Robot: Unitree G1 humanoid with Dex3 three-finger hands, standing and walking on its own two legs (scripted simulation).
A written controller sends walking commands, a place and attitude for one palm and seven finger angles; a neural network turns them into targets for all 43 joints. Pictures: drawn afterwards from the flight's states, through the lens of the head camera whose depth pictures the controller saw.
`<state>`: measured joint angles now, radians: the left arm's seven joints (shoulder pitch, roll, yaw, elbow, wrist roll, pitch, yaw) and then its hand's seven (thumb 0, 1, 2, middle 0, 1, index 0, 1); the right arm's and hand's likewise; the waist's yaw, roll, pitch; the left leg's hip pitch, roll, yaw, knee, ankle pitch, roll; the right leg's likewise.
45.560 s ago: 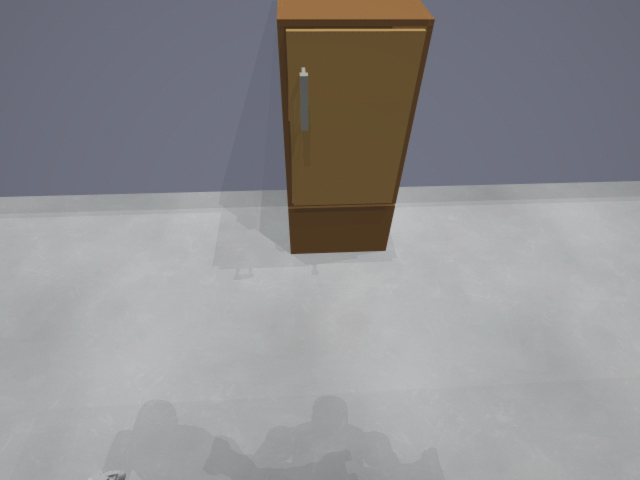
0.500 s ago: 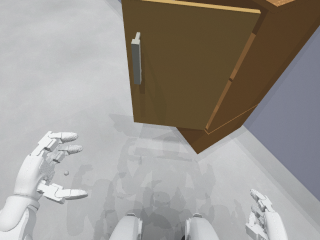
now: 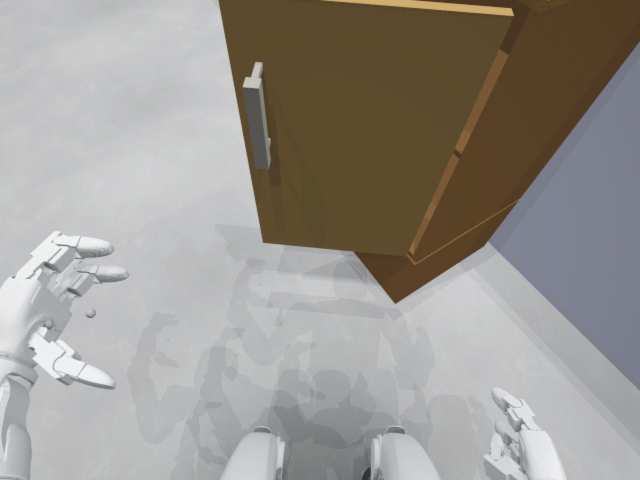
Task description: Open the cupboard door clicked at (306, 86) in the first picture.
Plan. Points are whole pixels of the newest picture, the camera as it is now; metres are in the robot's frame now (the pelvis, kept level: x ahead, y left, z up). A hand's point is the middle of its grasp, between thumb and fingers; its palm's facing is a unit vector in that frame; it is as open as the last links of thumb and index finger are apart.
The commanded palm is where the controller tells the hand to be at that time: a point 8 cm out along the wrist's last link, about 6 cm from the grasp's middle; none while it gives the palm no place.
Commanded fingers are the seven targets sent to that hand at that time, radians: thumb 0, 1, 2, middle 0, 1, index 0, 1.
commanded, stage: raise the hand with hooked fingers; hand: left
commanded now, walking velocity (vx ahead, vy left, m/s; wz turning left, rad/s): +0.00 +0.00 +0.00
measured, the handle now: (260, 119) +0.61 +0.13 +0.04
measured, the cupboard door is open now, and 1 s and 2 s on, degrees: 51 51 51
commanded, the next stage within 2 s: move the hooked fingers beside the handle in 0.48 s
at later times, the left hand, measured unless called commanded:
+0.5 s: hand (87, 318) +0.28 +0.27 +0.05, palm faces -0.04 -1.00 -0.05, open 14.0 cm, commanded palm +0.26 +0.32 +0.06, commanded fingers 0.00 -0.50 0.30 -0.30 -1.20 -0.30 -1.20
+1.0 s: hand (138, 260) +0.35 +0.24 +0.05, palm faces -0.08 -1.00 -0.03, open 14.0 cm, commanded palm +0.34 +0.29 +0.05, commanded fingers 0.00 -0.50 0.30 -0.30 -1.20 -0.30 -1.20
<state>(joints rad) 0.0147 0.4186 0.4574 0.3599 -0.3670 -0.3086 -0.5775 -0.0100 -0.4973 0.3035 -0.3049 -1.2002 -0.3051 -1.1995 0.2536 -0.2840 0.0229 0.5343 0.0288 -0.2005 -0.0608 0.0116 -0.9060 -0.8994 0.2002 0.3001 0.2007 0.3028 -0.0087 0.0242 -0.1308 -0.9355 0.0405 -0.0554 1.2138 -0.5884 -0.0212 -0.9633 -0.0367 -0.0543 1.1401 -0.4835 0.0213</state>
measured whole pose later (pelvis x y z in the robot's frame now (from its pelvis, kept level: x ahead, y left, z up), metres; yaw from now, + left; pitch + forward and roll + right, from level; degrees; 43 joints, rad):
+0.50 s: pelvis -0.01 +0.00 +0.00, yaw +0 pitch +17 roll -2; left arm 0.01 0.42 0.46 0.39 -0.37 -0.34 -0.59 -0.01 -0.50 0.30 -0.31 -1.20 -0.31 -1.20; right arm 0.26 -0.28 0.03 0.51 0.03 -0.18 -0.06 0.01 -0.91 -0.90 0.20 0.30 0.20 0.30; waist -0.02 0.01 -0.13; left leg -0.93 0.04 -0.05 1.21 -0.58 -0.02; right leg -0.96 -0.04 -0.04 1.13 -0.47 0.03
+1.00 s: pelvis -0.01 +0.01 +0.00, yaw +0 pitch +19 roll -2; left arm -0.26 0.40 0.38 0.53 -0.27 -0.30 -0.48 -0.01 -0.50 0.30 -0.31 -1.20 -0.31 -1.20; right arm 0.27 -0.27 0.04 0.54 0.03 -0.15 -0.06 0.01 -0.91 -0.90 0.20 0.30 0.20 0.30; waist -0.05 0.01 -0.14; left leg -0.96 0.03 -0.04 1.20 -0.57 -0.01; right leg -0.99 -0.04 -0.03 1.12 -0.46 0.03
